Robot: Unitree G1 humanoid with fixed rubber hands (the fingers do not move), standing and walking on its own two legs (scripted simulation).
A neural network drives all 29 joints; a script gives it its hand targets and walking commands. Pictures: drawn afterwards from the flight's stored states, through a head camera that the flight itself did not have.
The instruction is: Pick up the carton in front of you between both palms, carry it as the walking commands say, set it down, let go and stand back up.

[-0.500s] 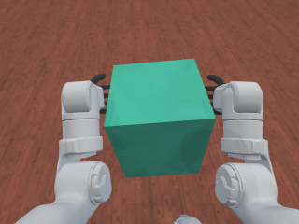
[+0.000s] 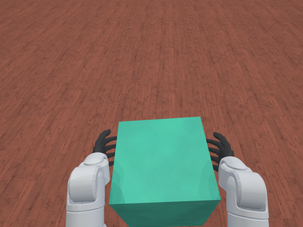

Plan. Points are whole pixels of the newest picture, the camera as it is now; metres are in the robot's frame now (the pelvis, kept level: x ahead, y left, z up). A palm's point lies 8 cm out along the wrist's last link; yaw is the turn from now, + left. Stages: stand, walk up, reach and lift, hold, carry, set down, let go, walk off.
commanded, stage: carry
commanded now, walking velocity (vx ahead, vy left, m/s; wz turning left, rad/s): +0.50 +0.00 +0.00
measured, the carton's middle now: (162, 176) +0.27 +0.00 -0.01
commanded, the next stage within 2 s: none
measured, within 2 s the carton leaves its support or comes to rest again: neither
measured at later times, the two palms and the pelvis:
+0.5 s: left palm (124, 75) +0.60 +0.14 +0.09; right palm (207, 79) +0.59 -0.16 +0.09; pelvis +0.33 +0.00 -0.01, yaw -2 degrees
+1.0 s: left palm (130, 50) +0.79 +0.14 +0.09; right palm (199, 50) +0.79 -0.15 +0.09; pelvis +0.52 +0.00 -0.01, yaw -1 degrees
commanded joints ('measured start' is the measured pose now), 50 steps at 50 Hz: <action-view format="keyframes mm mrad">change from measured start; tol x32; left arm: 1 -391 -917 -679 -35 -421 18 -312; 50 -470 -906 -675 23 -412 57 -307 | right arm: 1 -437 961 701 -28 409 4 247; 50 -454 947 648 79 402 42 261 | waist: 1 2 -169 -154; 7 -59 389 -194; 28 10 -281 -357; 50 -18 57 -236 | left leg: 1 83 -24 79 -99 123 -3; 5 454 -29 108 -138 16 23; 8 689 368 -605 -386 87 253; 25 475 98 140 -127 591 16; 29 -42 -46 -50 530 -346 -46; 39 342 10 21 -252 183 -22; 50 393 124 -49 -114 755 14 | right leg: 1 77 -194 86 -74 219 -80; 9 -637 -31 164 956 -246 7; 25 -90 69 -98 69 341 9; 28 459 -373 480 73 802 -206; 42 -44 -113 46 76 182 8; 50 -24 -110 61 212 485 37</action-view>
